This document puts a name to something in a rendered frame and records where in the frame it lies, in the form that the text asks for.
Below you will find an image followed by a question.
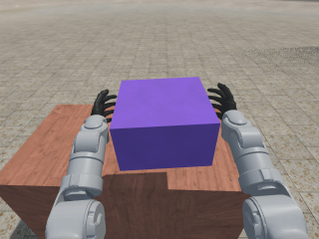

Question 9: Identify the robot right hand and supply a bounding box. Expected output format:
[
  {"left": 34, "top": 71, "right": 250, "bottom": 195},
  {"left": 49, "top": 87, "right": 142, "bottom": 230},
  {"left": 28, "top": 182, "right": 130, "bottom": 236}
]
[{"left": 207, "top": 83, "right": 237, "bottom": 120}]

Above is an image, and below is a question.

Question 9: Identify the robot left hand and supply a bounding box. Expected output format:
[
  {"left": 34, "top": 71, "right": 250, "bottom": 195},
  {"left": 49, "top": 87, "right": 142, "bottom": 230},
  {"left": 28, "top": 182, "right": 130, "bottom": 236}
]
[{"left": 91, "top": 89, "right": 118, "bottom": 123}]

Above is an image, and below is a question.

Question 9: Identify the pedestal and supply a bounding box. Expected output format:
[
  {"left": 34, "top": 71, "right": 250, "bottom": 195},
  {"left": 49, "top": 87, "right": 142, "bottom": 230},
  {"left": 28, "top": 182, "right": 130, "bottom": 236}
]
[{"left": 0, "top": 104, "right": 251, "bottom": 239}]

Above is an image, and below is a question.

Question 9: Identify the robot right forearm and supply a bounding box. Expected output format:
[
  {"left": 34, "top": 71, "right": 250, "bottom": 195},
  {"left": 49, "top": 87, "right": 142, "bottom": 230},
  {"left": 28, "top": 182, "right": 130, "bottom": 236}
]
[{"left": 221, "top": 110, "right": 308, "bottom": 234}]

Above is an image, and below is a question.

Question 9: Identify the right robot upper arm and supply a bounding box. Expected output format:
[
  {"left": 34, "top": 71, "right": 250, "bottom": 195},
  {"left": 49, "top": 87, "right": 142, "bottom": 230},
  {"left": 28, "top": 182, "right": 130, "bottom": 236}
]
[{"left": 242, "top": 194, "right": 311, "bottom": 239}]

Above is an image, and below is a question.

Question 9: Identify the carton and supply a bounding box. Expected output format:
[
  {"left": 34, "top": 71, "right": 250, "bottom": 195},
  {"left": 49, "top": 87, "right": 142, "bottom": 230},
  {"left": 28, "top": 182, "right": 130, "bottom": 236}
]
[{"left": 109, "top": 77, "right": 220, "bottom": 171}]

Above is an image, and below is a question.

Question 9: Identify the left robot upper arm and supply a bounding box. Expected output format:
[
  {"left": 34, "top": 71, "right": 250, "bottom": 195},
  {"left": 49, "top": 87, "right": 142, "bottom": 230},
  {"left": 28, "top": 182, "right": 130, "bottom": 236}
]
[{"left": 46, "top": 199, "right": 107, "bottom": 239}]

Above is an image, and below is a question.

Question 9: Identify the robot left forearm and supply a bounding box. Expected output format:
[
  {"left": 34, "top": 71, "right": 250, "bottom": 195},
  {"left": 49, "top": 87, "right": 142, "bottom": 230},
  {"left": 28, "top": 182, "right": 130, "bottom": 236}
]
[{"left": 45, "top": 115, "right": 110, "bottom": 239}]

